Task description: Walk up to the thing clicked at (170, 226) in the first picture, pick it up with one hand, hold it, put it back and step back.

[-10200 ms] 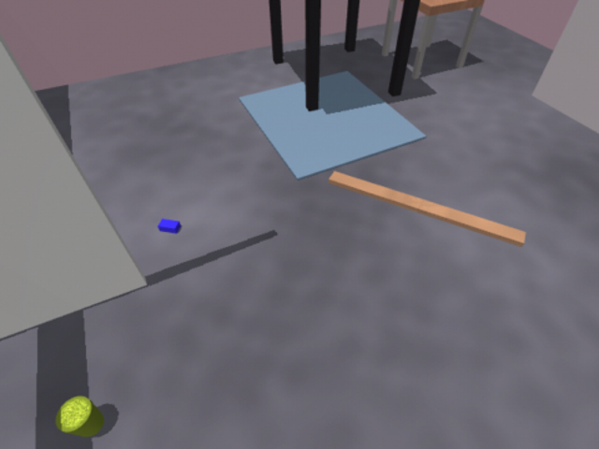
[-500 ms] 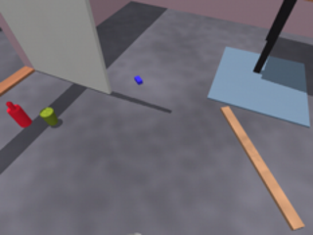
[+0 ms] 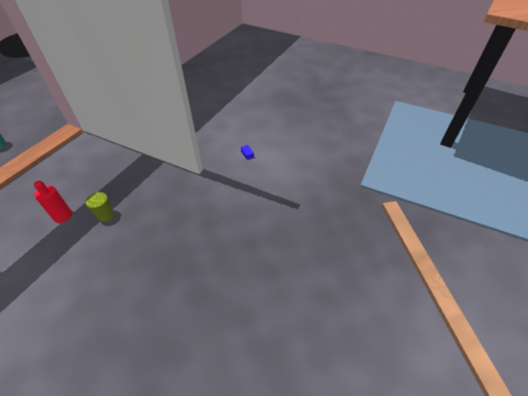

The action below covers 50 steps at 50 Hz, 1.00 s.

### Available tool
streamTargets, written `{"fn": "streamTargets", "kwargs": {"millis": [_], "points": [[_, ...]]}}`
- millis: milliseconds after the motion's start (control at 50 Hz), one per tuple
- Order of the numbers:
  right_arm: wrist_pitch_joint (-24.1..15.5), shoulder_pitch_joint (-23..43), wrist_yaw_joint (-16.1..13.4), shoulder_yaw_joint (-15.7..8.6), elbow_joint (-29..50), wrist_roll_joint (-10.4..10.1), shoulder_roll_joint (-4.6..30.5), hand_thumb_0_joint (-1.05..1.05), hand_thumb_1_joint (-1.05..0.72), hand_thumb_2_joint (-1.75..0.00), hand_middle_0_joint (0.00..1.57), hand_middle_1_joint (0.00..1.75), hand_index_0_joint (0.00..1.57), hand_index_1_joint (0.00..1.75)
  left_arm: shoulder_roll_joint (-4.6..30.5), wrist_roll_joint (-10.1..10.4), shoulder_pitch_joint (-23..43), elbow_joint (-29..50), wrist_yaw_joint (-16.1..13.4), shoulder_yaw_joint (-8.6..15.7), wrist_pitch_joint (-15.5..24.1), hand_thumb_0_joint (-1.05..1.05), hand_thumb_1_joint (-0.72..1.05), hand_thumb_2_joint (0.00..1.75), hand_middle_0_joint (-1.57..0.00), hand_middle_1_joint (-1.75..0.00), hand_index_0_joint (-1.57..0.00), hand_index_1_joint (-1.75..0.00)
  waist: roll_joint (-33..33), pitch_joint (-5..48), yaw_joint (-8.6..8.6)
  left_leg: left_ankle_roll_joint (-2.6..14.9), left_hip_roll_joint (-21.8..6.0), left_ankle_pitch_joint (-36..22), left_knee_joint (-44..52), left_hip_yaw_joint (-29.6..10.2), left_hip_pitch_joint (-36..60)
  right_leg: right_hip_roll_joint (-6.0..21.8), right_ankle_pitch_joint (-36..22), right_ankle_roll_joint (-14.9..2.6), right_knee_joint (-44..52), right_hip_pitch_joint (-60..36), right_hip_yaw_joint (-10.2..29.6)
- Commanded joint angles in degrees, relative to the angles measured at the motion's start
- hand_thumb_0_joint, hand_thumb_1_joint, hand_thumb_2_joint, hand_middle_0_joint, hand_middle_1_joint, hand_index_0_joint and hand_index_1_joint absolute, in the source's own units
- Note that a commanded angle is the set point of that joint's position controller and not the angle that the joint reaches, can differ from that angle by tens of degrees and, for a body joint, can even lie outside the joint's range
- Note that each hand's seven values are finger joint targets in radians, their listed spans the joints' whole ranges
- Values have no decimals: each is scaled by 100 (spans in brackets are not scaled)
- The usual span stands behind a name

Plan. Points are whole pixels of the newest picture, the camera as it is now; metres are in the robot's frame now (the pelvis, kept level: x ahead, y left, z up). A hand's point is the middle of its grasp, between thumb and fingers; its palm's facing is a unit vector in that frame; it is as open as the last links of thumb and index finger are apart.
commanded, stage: walk up
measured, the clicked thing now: (247, 152) +1.49 +0.19 -0.75
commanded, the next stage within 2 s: stand in 0.30 s
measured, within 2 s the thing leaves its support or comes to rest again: neither
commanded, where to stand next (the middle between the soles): +0.07 -0.02 m, yaw -2 degrees
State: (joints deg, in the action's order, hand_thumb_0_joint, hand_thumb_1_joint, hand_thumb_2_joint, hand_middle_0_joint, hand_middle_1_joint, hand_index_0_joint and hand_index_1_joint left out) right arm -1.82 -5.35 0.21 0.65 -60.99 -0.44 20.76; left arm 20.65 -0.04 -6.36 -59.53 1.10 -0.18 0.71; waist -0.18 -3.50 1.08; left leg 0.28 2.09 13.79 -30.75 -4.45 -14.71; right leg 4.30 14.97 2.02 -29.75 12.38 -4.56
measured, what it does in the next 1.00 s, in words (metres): stands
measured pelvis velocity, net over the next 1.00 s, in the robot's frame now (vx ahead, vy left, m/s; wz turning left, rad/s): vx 0.01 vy -0.02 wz -0.03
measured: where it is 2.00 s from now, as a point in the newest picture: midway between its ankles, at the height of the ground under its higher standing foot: outside the picture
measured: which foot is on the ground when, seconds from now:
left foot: down 0.00-1.00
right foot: down 0.00-1.00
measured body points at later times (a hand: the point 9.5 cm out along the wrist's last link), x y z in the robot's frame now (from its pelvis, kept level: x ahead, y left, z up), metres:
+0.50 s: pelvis +0.01 -0.01 +0.01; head +0.02 +0.00 +0.46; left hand +0.08 +0.30 -0.12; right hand +0.10 -0.31 -0.12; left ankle +0.03 +0.12 -0.73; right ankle +0.01 -0.14 -0.73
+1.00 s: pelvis +0.01 -0.02 +0.01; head +0.02 -0.02 +0.46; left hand +0.10 +0.28 -0.12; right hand +0.08 -0.31 -0.12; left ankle +0.03 +0.12 -0.73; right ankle +0.01 -0.14 -0.73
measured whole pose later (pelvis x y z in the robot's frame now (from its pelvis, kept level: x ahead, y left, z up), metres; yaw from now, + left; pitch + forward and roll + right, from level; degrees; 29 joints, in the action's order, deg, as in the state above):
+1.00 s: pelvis +0.01 -0.02 +0.01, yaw -1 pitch -2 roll +0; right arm -0.3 -4.9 0.3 -0.3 -66.9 0.2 18.9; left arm 19.6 -0.5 -5.4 -65.3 0.4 0.5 0.5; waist -0.3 -2.8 0.5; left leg -1.3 0.2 8.4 -17.6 -3.6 -7.2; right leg 2.5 10.3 0.9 -18.9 6.5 -3.9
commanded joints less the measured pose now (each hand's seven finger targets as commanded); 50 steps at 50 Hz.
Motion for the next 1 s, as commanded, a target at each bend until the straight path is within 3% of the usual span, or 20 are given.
{"fn": "streamTargets", "kwargs": {"millis": [0,40,140,240,280,360,480,560,640,720,800,900,980], "points": [[-115,282,-87,-265,141,30,1276,0,-90,-90,20,30,20,30,1305,33,444,187,-85,304,108,0,90,90,-20,-30,-20,-30,26,545,-40,185,-648,-861,806,-635,105,517,-173,-373,871,-362,534],[-103,385,-83,-267,74,43,1290,0,-90,-90,20,30,20,30,1280,23,475,85,-83,294,96,0,90,90,-20,-30,-20,-30,68,526,-30,182,-697,-678,982,-698,86,478,-37,-349,963,-434,472],[-105,437,-95,-238,-85,50,1248,0,-90,-90,20,30,20,30,1254,18,556,-93,-81,320,111,0,90,90,-20,-30,-20,-30,90,740,-15,134,-704,-1447,992,-601,249,502,-547,-331,1098,-817,434],[-66,555,-97,-265,-143,71,1290,0,-90,-90,20,30,20,30,1239,0,578,-217,-73,335,63,0,90,90,-20,-30,-20,-30,202,539,-20,136,-735,-917,1250,-723,69,433,-108,-300,1222,-807,358],[-42,598,-83,-267,-117,74,1122,0,-90,-90,20,30,20,30,1188,-10,548,-238,-84,288,79,0,90,90,-20,-30,-20,-30,81,558,-10,70,-748,-1184,1258,-584,347,464,-310,-326,1321,-747,577],[-5,510,-67,-302,-161,71,1183,0,-90,-90,20,30,20,30,1208,1,598,-233,-114,281,131,0,90,90,-20,-30,-20,-30,103,695,-61,67,-772,-1507,1244,-496,462,485,-833,-292,1341,-921,583],[44,522,-49,-319,-173,66,1130,0,-90,-90,20,30,20,30,1187,-15,463,-324,-121,261,112,0,90,90,-20,-30,-20,-30,39,539,-59,62,-770,-992,1449,-477,491,411,-478,-266,1446,-766,578],[36,517,-49,-322,-172,68,1083,0,-90,-90,20,30,20,30,1170,-17,402,-319,-144,252,123,0,90,90,-20,-30,-20,-30,78,704,-50,54,-820,-1533,1432,-439,678,423,-837,-270,1384,-881,561],[37,483,-55,-301,-217,63,1017,0,-90,-90,20,30,20,30,1094,-18,366,-329,-144,247,113,0,90,90,-20,-30,-20,-30,73,720,-47,58,-828,-1548,1444,-401,666,412,-906,-257,1372,-936,553],[54,338,-58,-264,-270,70,948,0,-90,-90,20,30,20,30,1045,-19,334,-355,-143,244,78,0,90,90,-20,-30,-20,-30,90,530,-70,20,-765,-1090,1578,-368,503,392,-636,-251,1408,-886,581],[15,423,-67,-304,-227,83,1048,0,-90,-90,20,30,20,30,1158,-35,358,-269,-148,278,97,0,90,90,-20,-30,-20,-30,91,623,-33,-4,-833,-1505,1509,-367,643,409,-821,-276,1362,-851,588],[30,358,-64,-298,-233,81,1016,0,-90,-90,20,30,20,30,1090,-31,336,-271,-136,270,88,0,90,90,-20,-30,-20,-30,98,493,-67,1,-791,-1057,1584,-368,498,388,-610,-264,1410,-852,591],[19,325,-65,-295,-226,82,1027,0,-90,-90,20,30,20,30,1107,-34,335,-249,-135,288,91,0,90,90,-20,-30,-20,-30,88,539,-51,14,-815,-1193,1567,-357,574,411,-689,-279,1398,-856,632]]}}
